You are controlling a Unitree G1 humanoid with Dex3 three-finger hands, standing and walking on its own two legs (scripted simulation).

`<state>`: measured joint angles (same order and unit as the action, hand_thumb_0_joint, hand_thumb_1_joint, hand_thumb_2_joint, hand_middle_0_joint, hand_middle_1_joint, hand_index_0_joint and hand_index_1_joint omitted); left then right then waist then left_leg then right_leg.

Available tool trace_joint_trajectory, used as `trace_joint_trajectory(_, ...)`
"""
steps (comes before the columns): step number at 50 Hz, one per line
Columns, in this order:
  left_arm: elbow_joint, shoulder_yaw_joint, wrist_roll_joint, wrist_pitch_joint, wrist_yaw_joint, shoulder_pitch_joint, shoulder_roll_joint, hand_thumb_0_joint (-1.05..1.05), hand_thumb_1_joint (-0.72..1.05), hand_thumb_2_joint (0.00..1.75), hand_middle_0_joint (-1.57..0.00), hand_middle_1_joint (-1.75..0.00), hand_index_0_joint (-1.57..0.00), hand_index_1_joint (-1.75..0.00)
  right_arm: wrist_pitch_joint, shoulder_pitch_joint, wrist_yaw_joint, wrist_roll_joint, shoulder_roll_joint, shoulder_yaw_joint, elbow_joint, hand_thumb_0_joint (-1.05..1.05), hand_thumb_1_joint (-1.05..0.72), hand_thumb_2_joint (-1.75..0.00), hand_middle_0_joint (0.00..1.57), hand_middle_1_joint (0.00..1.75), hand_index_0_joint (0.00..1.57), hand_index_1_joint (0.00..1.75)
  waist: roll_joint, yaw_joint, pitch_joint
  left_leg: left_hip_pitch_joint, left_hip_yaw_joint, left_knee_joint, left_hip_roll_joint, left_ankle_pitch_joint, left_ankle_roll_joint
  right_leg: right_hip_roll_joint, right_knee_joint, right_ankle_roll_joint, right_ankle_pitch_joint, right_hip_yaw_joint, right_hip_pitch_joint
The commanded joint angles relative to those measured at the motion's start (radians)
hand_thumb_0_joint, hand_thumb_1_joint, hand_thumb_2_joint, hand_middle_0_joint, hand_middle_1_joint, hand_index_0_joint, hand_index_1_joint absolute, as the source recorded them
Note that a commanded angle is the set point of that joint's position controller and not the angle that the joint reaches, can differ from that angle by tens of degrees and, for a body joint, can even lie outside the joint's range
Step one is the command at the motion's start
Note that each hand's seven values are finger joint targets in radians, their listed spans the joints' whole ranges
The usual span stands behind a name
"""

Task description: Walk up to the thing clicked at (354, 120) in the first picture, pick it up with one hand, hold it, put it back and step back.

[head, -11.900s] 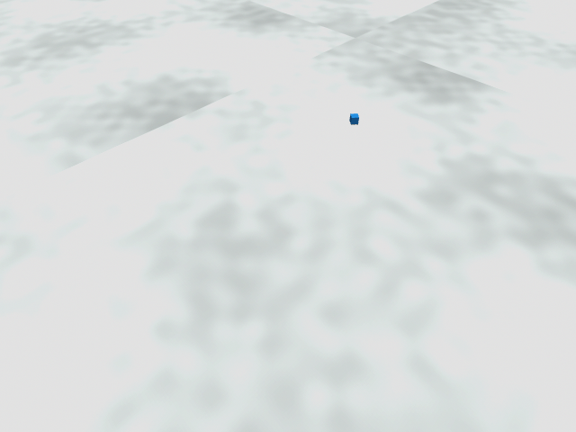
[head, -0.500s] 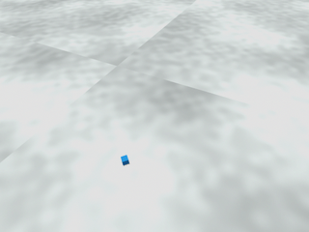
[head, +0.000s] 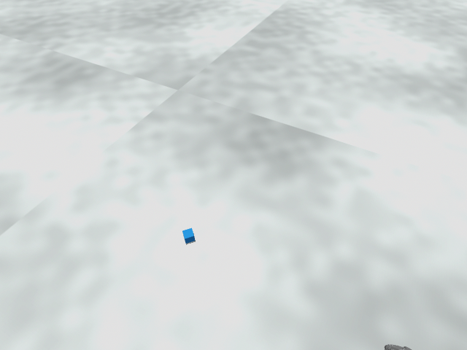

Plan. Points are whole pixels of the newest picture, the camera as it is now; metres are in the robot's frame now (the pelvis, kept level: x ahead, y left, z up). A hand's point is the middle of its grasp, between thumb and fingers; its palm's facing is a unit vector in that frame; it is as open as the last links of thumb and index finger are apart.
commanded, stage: stand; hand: left
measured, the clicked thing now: (188, 235) +0.76 +0.24 -0.76
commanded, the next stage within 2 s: walk up in 0.90 s
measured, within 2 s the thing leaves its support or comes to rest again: neither
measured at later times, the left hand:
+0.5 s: hand out of the picture +0.06 +0.24 -0.15, palm faces -0.04 -0.94 -0.34, open 7.4 cm
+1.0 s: hand out of the picture +0.05 +0.25 -0.15, palm faces -0.01 -0.94 -0.34, open 7.4 cm
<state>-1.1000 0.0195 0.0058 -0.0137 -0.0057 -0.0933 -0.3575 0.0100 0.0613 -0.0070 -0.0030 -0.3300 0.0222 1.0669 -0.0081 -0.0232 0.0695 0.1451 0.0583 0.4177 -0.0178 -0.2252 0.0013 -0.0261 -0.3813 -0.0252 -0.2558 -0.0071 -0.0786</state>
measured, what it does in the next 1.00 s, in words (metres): stands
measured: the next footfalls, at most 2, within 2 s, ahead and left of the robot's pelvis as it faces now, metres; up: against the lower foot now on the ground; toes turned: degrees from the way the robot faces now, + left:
left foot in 1.16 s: +0.13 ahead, +0.15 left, +0.00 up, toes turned +3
right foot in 1.60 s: +0.30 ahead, -0.11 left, +0.00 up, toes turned -4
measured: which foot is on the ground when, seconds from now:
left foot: down 0.00-0.98, up 1.00-1.00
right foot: down 0.00-1.00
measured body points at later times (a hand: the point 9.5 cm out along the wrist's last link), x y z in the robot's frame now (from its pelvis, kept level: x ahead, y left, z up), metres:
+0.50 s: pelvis -0.02 -0.01 +0.01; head -0.01 -0.01 +0.45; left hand +0.06 +0.29 -0.13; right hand +0.04 -0.31 -0.13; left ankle +0.00 +0.12 -0.74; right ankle -0.03 -0.14 -0.74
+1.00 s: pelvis -0.01 -0.01 +0.00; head -0.01 -0.01 +0.45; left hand +0.05 +0.30 -0.13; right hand +0.04 -0.32 -0.13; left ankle +0.00 +0.12 -0.73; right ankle -0.03 -0.13 -0.74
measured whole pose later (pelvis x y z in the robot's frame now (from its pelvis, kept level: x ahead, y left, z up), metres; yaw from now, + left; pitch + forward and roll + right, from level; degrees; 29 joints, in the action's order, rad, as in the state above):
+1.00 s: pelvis -0.01 -0.01 +0.00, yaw +0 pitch -1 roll +0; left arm -1.07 0.04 0.03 -0.04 0.03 -0.18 -0.36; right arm 0.00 0.18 -0.05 -0.03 -0.36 0.04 1.09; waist 0.01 -0.01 0.02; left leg 0.22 0.05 0.52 0.00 -0.40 0.03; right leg 0.00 -0.39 0.03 -0.32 0.00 -0.12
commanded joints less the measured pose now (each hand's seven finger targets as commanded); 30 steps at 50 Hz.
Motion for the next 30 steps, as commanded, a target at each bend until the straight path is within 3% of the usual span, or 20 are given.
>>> trace_joint_trajectory(1,0.048,0.032,-0.001,-0.022,-0.008,0.044,-0.204,0.00,0.90,0.90,-0.20,-0.30,-0.20,-0.30,0.023,-0.046,0.019,0.003,-0.225,0.038,-0.049,0.00,-0.90,-0.90,0.20,0.30,0.20,0.30,0.018,0.019,-0.124,-0.079,0.080,-0.080,0.134,0.394,0.027,-0.095,0.061,0.037,0.321,0.070,0.035)
trace_joint_trajectory(10,0.020,0.022,0.004,-0.026,-0.006,0.044,-0.209,0.00,0.90,0.90,-0.20,-0.30,-0.20,-0.30,0.019,-0.055,0.011,-0.001,-0.226,0.030,-0.014,0.00,-0.90,-0.90,0.20,0.30,0.20,0.30,0.010,0.024,-0.103,-0.063,0.072,-0.132,0.128,0.229,0.014,-0.102,0.122,0.039,0.187,0.088,0.008)
trace_joint_trajectory(11,0.019,0.020,0.002,-0.025,-0.005,0.047,-0.209,0.00,0.90,0.90,-0.20,-0.30,-0.20,-0.30,0.019,-0.048,0.009,-0.001,-0.221,0.026,-0.008,0.00,-0.90,-0.90,0.20,0.30,0.20,0.30,0.011,0.026,-0.082,-0.037,0.074,-0.148,0.124,0.178,0.011,-0.098,0.129,0.039,0.132,0.091,-0.002)
trace_joint_trajectory(20,0.018,0.017,0.001,-0.028,-0.002,0.032,-0.208,0.00,0.90,0.90,-0.20,-0.30,-0.20,-0.30,0.023,-0.026,0.008,-0.002,-0.231,0.025,0.013,0.00,-0.90,-0.90,0.20,0.30,0.20,0.30,0.013,0.022,-0.104,-0.038,0.075,-0.142,0.130,0.206,0.015,-0.105,0.123,0.042,0.173,0.097,0.012)
trace_joint_trajectory(23,0.016,0.019,-0.001,-0.024,-0.001,0.035,-0.215,0.00,0.90,0.90,-0.20,-0.30,-0.20,-0.30,0.023,-0.012,0.009,-0.005,-0.230,0.022,0.020,0.00,-0.90,-0.90,0.20,0.30,0.20,0.30,0.013,0.023,-0.072,-0.018,0.080,-0.161,0.130,0.146,0.009,-0.100,0.127,0.044,0.094,0.099,-0.014)
trace_joint_trajectory(30,0.018,0.016,0.004,-0.020,0.002,0.019,-0.217,0.00,0.90,0.90,-0.20,-0.30,-0.20,-0.30,0.020,0.008,0.007,-0.006,-0.233,0.020,0.026,0.00,-0.90,-0.90,0.20,0.30,0.20,0.30,0.004,0.025,-0.048,0.009,0.086,-0.168,0.124,0.058,0.009,-0.095,0.139,0.046,0.023,0.105,-0.049)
